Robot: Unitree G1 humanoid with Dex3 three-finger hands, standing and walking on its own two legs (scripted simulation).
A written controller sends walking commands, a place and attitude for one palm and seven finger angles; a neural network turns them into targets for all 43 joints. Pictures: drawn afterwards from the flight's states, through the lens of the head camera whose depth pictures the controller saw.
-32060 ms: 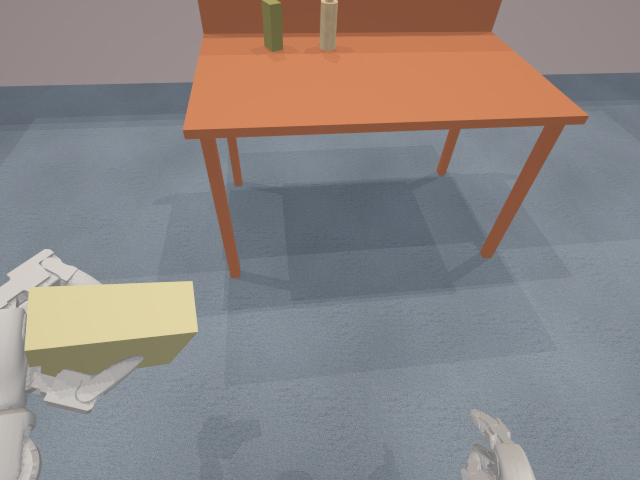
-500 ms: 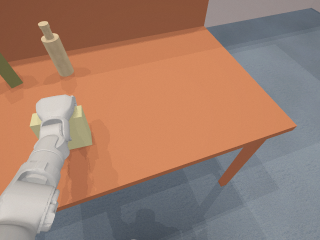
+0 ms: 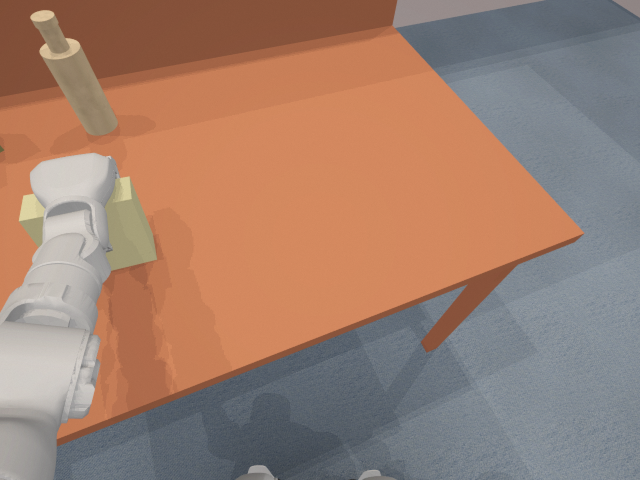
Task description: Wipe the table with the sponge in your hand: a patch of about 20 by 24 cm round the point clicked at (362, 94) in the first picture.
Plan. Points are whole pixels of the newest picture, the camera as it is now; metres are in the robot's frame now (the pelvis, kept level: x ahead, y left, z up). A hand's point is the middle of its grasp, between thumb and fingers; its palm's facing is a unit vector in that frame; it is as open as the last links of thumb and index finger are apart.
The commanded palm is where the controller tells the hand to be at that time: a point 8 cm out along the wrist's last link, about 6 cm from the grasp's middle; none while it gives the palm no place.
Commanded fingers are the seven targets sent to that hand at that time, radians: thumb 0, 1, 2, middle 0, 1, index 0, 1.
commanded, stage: wipe forward along the first lane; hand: left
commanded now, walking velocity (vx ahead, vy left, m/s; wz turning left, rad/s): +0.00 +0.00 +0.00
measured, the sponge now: (101, 240) +0.44 +0.31 -0.02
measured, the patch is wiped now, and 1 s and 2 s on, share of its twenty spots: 0.60 0.70 0.75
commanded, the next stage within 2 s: slide across to the middle lane in 0.04 s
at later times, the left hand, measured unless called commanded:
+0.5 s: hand (107, 194) +0.48 +0.29 +0.04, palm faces -0.13 +0.02 -0.99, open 9.5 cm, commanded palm +0.48 +0.25 +0.09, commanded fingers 0.00 0.10 1.30 -1.20 -1.60 -1.20 -1.60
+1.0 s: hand (148, 190) +0.49 +0.23 +0.03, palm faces -0.12 -0.01 -0.99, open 9.6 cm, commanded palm +0.46 +0.21 +0.08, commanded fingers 0.00 0.10 1.30 -1.20 -1.60 -1.20 -1.60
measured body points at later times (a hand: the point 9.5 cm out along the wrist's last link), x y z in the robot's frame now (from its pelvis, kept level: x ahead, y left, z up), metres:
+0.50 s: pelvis +0.01 +0.01 +0.00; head +0.10 +0.03 +0.44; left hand +0.49 +0.28 +0.09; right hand +0.03 -0.26 -0.13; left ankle +0.02 +0.09 -0.71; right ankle +0.01 -0.12 -0.71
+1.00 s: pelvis +0.03 +0.00 +0.01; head +0.11 +0.00 +0.45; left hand +0.49 +0.23 +0.09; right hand +0.08 -0.27 -0.12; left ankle +0.02 +0.09 -0.71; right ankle +0.01 -0.12 -0.71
